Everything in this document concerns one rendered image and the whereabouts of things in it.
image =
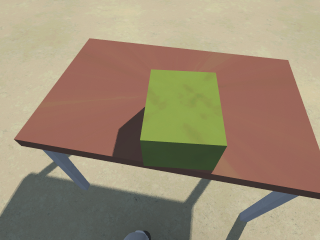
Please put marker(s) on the carton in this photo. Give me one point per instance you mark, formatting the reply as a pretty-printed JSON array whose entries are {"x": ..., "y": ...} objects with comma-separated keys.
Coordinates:
[{"x": 183, "y": 124}]

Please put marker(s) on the table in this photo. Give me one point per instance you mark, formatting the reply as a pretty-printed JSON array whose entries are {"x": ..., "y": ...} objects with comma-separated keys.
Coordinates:
[{"x": 96, "y": 110}]

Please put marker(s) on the robot left shin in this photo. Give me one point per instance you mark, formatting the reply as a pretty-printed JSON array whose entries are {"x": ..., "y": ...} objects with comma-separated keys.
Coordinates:
[{"x": 139, "y": 231}]

